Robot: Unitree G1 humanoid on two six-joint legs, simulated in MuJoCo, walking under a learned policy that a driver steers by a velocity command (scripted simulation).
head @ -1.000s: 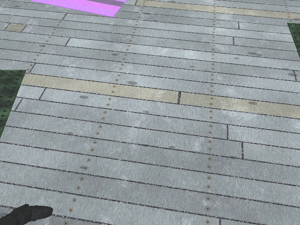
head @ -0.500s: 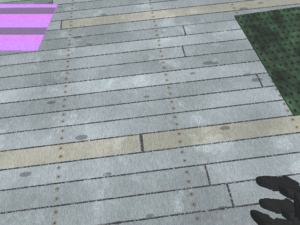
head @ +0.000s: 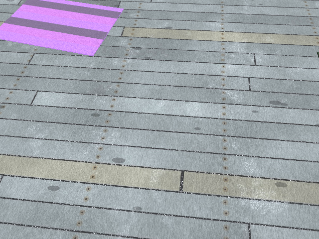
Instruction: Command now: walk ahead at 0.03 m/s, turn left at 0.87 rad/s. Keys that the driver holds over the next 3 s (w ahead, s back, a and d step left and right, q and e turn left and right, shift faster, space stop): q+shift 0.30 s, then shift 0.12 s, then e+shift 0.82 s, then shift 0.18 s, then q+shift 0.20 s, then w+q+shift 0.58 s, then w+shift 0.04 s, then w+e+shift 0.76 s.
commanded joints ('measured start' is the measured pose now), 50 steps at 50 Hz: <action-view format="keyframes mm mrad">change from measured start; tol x32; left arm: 1 -68 131 42 -104 40 -17 15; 50 218 279 96 -144 -11 13 -21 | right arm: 1 52 -182 -48 -70 -3 -27 15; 50 -263 -62 -3 -32 -39 -70 13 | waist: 1 -10 -245 -149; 20 10 -181 -160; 22 41 296 -234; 50 118 -170 -210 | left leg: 1 -201 110 102 448 -206 -53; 5 -228 171 227 748 -51 -101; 18 11 263 378 120 -71 -59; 23 536 674 -98 -171 865 350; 34 331 555 253 -292 337 231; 43 376 597 386 -209 497 176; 50 -333 241 248 690 -308 -74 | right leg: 1 178 -420 336 -236 -53 -243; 19 257 -390 -174 -61 327 -179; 24 -301 -170 -148 698 -507 67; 45 17 -123 -271 102 -144 -31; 48 425 -459 442 -108 574 -402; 50 387 -407 306 -142 377 -354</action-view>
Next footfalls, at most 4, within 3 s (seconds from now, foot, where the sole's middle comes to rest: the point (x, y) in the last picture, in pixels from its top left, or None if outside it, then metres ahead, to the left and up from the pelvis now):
0.42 left None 0.01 0.15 -0.77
0.92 right None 0.08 -0.09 -0.77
1.44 left None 0.19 0.10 -0.77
2.08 left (121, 238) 0.46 0.19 -0.77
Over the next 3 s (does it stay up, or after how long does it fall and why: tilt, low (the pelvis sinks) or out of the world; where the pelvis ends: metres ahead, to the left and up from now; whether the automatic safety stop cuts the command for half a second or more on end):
stays up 1.13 0.35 -0.02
